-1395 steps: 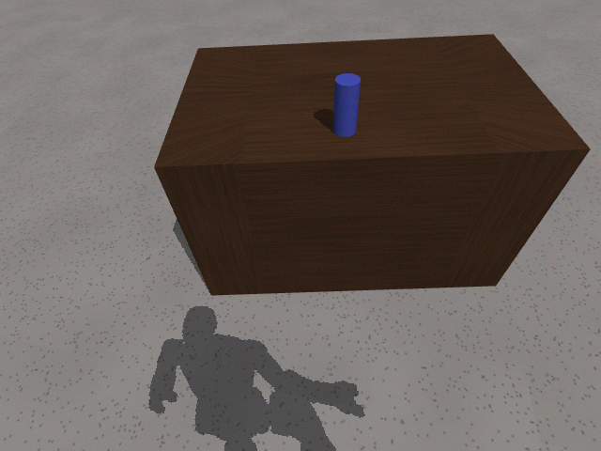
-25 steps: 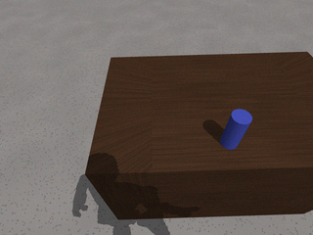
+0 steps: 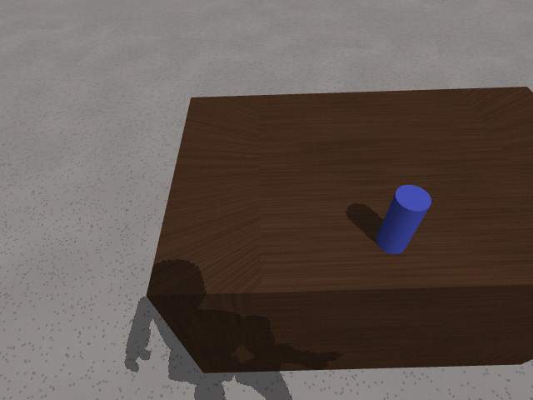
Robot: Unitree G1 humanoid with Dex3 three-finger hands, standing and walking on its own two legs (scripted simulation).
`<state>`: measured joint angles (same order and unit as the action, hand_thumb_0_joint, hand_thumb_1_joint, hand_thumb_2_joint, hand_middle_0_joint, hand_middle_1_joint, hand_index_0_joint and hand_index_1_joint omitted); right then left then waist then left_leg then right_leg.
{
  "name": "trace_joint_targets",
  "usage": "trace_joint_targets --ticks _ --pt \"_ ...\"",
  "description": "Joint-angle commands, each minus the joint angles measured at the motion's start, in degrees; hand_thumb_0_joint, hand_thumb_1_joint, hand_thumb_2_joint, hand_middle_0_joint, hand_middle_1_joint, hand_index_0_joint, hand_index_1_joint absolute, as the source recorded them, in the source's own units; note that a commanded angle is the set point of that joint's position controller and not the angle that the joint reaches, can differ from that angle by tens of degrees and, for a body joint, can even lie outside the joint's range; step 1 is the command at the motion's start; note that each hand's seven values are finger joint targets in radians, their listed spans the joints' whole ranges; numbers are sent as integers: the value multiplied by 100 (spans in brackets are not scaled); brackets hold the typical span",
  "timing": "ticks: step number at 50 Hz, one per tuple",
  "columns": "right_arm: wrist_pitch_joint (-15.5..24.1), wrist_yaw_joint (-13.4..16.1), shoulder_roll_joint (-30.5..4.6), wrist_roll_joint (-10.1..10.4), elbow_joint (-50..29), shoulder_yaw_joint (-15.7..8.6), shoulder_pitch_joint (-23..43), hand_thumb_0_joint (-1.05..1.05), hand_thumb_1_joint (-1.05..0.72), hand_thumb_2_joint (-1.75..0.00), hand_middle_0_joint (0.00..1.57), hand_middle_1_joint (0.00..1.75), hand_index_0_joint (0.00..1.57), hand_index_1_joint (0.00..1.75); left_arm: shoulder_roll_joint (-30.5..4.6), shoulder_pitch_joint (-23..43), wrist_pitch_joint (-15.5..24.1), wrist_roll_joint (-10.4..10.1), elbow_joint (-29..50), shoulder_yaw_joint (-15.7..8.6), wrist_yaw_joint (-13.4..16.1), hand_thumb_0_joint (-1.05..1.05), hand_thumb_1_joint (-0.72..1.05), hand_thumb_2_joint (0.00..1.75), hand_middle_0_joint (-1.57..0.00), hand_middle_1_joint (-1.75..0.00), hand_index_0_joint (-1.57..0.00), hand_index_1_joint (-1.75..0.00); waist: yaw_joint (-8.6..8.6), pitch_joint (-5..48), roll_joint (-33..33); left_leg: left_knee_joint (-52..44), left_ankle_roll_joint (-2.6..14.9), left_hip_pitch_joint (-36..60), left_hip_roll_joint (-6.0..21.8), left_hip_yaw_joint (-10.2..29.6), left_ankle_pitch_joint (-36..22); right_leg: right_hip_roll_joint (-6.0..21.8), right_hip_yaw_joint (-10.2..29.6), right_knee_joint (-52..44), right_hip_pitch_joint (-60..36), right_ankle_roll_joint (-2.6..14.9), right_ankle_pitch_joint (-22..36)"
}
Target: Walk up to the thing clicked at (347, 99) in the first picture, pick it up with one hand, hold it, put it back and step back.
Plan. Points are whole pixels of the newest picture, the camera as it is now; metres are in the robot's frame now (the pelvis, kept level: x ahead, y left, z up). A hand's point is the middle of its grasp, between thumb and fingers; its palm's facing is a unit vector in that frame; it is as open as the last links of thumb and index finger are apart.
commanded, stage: stand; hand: right
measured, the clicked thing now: (401, 221) +0.44 -0.23 -0.06
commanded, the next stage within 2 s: step back in 0.94 s
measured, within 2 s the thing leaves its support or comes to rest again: neither
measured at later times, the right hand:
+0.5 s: hand out of the picture +0.06 -0.26 -0.16, palm faces -0.01 +0.94 -0.35, open 7.4 cm
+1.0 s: hand out of the picture +0.06 -0.26 -0.16, palm faces -0.01 +0.94 -0.34, open 7.4 cm
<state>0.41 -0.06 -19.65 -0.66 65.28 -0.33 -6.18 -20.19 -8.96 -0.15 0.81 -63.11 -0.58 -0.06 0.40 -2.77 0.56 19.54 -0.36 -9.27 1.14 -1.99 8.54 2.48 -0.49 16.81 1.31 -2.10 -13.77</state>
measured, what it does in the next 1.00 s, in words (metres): stands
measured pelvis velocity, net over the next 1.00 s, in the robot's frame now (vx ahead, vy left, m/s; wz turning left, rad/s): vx -0.01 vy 0.00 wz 0.00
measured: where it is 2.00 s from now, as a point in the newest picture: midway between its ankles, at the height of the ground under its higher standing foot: outside the picture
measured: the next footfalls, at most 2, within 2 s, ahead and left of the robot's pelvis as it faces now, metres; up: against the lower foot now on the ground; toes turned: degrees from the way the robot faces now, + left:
left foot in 1.64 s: -0.13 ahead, +0.09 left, +0.00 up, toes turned +3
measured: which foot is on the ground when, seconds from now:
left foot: down 0.00-1.00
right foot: down 0.00-1.00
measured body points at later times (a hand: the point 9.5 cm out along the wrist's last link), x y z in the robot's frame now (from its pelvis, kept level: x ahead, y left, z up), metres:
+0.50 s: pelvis +0.00 +0.00 +0.00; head +0.00 +0.00 +0.45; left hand +0.06 +0.30 -0.14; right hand +0.07 -0.31 -0.13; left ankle +0.02 +0.12 -0.75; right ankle -0.05 -0.14 -0.75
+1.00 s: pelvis -0.01 +0.00 +0.00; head +0.01 +0.00 +0.45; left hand +0.06 +0.31 -0.14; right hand +0.06 -0.31 -0.13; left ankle +0.02 +0.12 -0.75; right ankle -0.05 -0.14 -0.75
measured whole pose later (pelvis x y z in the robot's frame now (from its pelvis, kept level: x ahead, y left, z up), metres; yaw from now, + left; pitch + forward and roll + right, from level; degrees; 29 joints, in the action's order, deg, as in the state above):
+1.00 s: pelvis -0.01 +0.00 +0.00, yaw +0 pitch -1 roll +0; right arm -0.3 -0.5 -19.8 -0.2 63.8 -0.8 -5.7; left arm -20.9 -8.2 -0.8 -0.2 -61.5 -1.2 0.0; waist 0.4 -4.2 0.7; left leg 21.7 -0.3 -11.5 1.4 -2.0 8.7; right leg 2.3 -0.3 21.0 4.5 -1.8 -14.9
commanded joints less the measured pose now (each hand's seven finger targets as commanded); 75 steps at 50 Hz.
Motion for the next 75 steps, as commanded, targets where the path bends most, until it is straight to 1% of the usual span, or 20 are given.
trace_joint_targets --ticks 1,25,30,36,43,46,47,51,54,56,58,59,60,61,62,63,66,68,72,75 --pt "145 55 -1226 29 -318 -241 205 0 -90 -90 20 30 20 30 -1191 124 166 -6 308 -204 80 0 90 90 -20 -30 -20 -30 -6 453 -17 -83 154 595 692 539 -1385 593 317 -252 361 259 1197" --pt "118 43 -1248 26 -322 -252 223 0 -90 -90 20 30 20 30 -1179 125 158 9 318 -191 76 0 90 90 -20 -30 -20 -30 -1 249 -36 -206 134 444 665 558 -716 565 340 -377 536 276 661" --pt "140 46 -1246 28 -321 -243 215 0 -90 -90 20 30 20 30 -1201 162 169 4 331 -195 77 0 90 90 -20 -30 -20 -30 -2 370 -104 -143 137 537 686 550 -1126 586 346 -294 441 270 1023" --pt "113 38 -1257 18 -307 -253 176 0 -90 -90 20 30 20 30 -1191 118 150 6 296 -189 68 0 90 90 -20 -30 -20 -30 16 135 -97 -299 131 338 654 588 -357 548 359 -405 600 280 364" --pt "145 43 -1252 28 -322 -254 183 0 -90 -90 20 30 20 30 -1195 115 168 3 325 -201 68 0 90 90 -20 -30 -20 -30 -25 433 -92 -162 157 554 696 569 -1058 581 351 -281 416 285 915" --pt "142 50 -1268 27 -311 -261 170 0 -90 -90 20 30 20 30 -1201 108 157 5 312 -200 67 0 90 90 -20 -30 -20 -30 -12 380 -70 -191 149 590 693 567 -984 573 342 -291 527 282 820" --pt "39 23 -1597 59 -459 -378 303 0 -90 -90 20 30 20 30 -1569 291 63 -134 478 -371 86 0 90 90 -20 -30 -20 -30 7 -225 -116 236 294 151 679 682 -2121 362 291 422 984 312 1790" --pt "-68 35 -1674 142 -731 -493 147 0 -90 -90 20 30 20 30 -1206 -50 -43 -177 706 -353 139 0 90 90 -20 -30 -20 -30 2 621 -567 285 944 311 1253 995 -3160 -92 -95 1765 838 362 1201" --pt "-138 73 -1814 87 -1050 -605 400 0 -90 -90 20 30 20 30 -1158 -343 -181 -112 824 -407 107 0 90 90 -20 -30 -20 -30 -81 905 -1267 147 1439 -30 1783 1373 -2424 -258 3 2939 1000 463 -1374" --pt "-205 79 -1830 -7 -1277 -651 590 0 -90 -90 20 30 20 30 -1171 -549 -241 -108 880 -441 61 0 90 90 -20 -30 -20 -30 -178 872 -1331 285 1501 -461 1781 1249 -1728 -172 161 3054 992 521 -1639" --pt "-293 57 -1655 15 -1451 -614 845 0 -90 -90 20 30 20 30 -1138 -809 -200 -81 828 -488 45 0 90 90 -20 -30 -20 -30 -389 831 -1001 1090 1087 -656 1279 856 -1457 -102 114 1884 800 484 -458" --pt "-331 34 -1422 91 -1509 -542 881 0 -90 -90 20 30 20 30 -1319 -690 -144 -35 924 -525 71 0 90 90 -20 -30 -20 -30 -411 561 -195 1753 644 -663 624 505 -815 311 650 761 1116 454 745" --pt "-343 38 -1169 174 -1630 -473 913 0 -90 -90 20 30 20 30 -1805 -473 -78 57 1066 -658 94 0 90 90 -20 -30 -20 -30 -384 258 888 2682 274 -1330 -311 351 464 1098 1829 214 1139 713 1844" --pt "-391 71 -1032 139 -1641 -430 788 0 -90 -90 20 30 20 30 -2049 -229 -50 111 1235 -734 119 0 90 90 -20 -30 -20 -30 -356 41 1060 3441 202 -1808 -779 853 2374 1661 2354 109 1224 1119 2473" --pt "-452 82 -1122 105 -1493 -470 288 0 -90 -90 20 30 20 30 -1936 132 -44 133 1390 -678 115 0 90 90 -20 -30 -20 -30 -49 -1 626 4219 217 -1564 -677 1191 2598 1667 1967 248 1591 1382 2526" --pt "-448 102 -1139 93 -1476 -502 38 0 -90 -90 20 30 20 30 -2072 383 -10 187 1518 -710 144 0 90 90 -20 -30 -20 -30 7 106 1031 4690 266 -1659 -676 1156 2618 1941 2259 308 1740 1746 2877" --pt "-366 89 -1535 205 -1372 -580 -210 0 -90 -90 20 30 20 30 -1628 792 -1 146 1750 -657 153 0 90 90 -20 -30 -20 -30 175 208 849 5044 78 -1757 -676 1193 1885 1111 1186 757 1286 1390 2923" --pt "-347 138 -1461 139 -1443 -500 -215 0 -90 -90 20 30 20 30 -1475 428 -17 126 1739 -652 189 0 90 90 -20 -30 -20 -30 -25 493 688 4967 32 -2256 -748 1123 1800 1089 1045 1189 339 1313 3450" --pt "-272 183 -1352 28 -1698 -386 123 0 -90 -90 20 30 20 30 -1399 -296 -53 68 1742 -661 283 0 90 90 -20 -30 -20 -30 -486 646 670 3785 -35 -2473 -499 981 2010 1395 1229 1407 -691 1491 3950" --pt "-235 184 -1368 -15 -1794 -401 93 0 -90 -90 20 30 20 30 -1543 -494 -77 18 1793 -723 302 0 90 90 -20 -30 -20 -30 -565 845 904 3144 -8 -2281 -334 829 2177 1627 1446 1500 -1003 1619 4295"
